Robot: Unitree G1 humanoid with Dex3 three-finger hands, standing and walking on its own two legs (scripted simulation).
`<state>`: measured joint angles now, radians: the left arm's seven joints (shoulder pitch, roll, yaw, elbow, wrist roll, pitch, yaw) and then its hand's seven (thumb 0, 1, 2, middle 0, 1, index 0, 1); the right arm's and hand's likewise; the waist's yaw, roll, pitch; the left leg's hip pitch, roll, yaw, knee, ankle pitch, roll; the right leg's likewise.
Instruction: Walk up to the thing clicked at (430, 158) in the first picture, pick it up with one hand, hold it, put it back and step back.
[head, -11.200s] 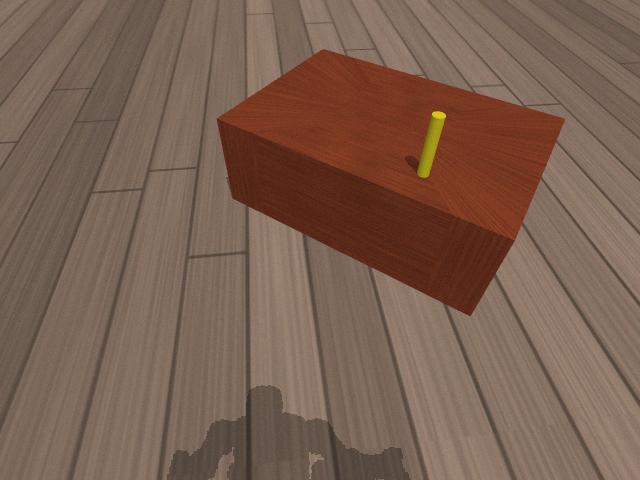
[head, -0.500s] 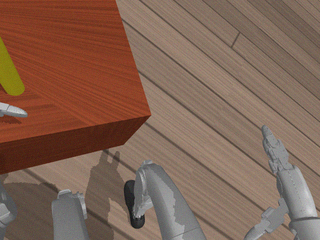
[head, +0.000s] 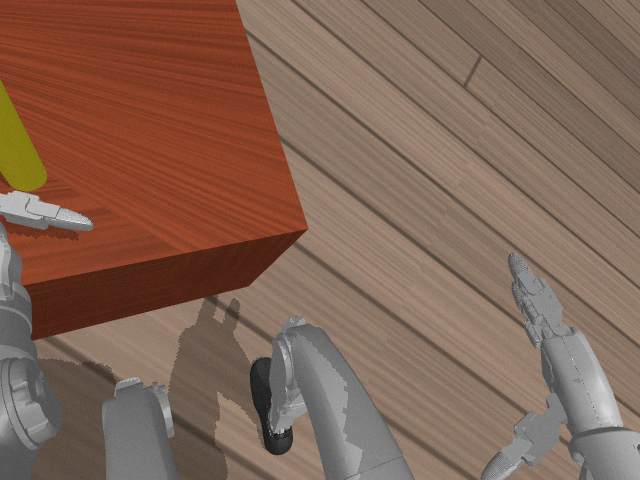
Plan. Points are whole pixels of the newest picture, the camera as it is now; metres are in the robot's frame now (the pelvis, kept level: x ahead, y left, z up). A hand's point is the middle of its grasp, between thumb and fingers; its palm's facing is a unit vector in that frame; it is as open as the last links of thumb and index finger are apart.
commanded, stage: close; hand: left
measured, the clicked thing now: out of the picture +0.54 +0.19 -0.03
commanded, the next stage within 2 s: settle in 0.70 s
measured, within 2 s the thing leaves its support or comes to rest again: leaves its support in 1.12 s
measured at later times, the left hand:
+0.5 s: hand (10, 143) +0.54 +0.19 -0.06, palm faces +0.18 -0.98 +0.00, open 12.5 cm
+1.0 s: hand (17, 134) +0.54 +0.18 -0.04, palm faces +0.15 -0.99 -0.02, open 5.3 cm
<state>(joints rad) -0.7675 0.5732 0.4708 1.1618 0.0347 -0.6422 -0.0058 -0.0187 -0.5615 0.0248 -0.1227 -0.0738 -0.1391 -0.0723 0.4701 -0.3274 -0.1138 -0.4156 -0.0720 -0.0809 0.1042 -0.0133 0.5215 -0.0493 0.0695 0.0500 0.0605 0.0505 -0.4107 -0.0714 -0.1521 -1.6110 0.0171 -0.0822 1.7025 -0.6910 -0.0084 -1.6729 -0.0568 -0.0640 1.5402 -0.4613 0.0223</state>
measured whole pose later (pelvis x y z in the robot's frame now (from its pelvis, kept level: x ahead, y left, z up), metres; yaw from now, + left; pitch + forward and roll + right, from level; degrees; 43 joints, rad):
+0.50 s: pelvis +0.00 +0.00 +0.00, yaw +0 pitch +34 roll -5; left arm -0.81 0.61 0.49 1.18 0.03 -0.62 0.00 -0.02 -0.42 0.38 -0.71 -0.58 -0.73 -0.58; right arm 0.47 -0.34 -0.10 -0.46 -0.06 -0.05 0.10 -0.01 0.50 -0.05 0.07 0.05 0.06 0.05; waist -0.42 -0.07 -0.15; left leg -1.59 0.02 -0.08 1.68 -0.69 -0.01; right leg -1.66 -0.06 -0.06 1.53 -0.46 0.02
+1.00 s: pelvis +0.00 +0.00 +0.01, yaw +0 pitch +33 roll -5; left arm -0.83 0.62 0.46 1.21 0.05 -0.62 0.02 -0.03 0.13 1.15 -0.99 -1.16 -1.04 -1.17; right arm 0.46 -0.34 -0.09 -0.49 -0.06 -0.03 0.10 -0.01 0.52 -0.05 0.07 0.05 0.06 0.05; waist -0.43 -0.07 -0.14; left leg -1.56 0.02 -0.07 1.65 -0.67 0.00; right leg -1.63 -0.05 -0.05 1.49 -0.44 0.03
